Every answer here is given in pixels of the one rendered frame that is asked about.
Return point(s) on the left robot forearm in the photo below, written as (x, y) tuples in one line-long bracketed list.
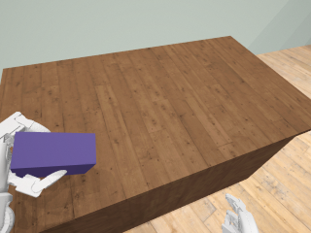
[(7, 215)]

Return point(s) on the right robot hand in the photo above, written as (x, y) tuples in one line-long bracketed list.
[(243, 222)]

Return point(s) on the table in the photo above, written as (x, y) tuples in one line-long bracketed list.
[(173, 124)]

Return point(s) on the left robot hand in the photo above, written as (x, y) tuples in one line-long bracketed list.
[(29, 185)]

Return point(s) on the sponge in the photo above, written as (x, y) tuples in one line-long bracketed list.
[(40, 154)]

